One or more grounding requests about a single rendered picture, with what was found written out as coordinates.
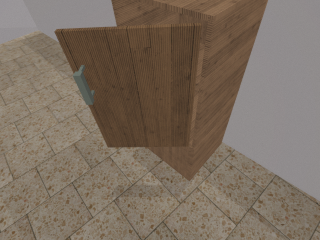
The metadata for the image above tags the cupboard door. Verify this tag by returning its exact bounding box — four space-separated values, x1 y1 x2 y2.
55 23 202 148

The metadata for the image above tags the handle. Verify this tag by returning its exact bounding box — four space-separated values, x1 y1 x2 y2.
73 65 95 105

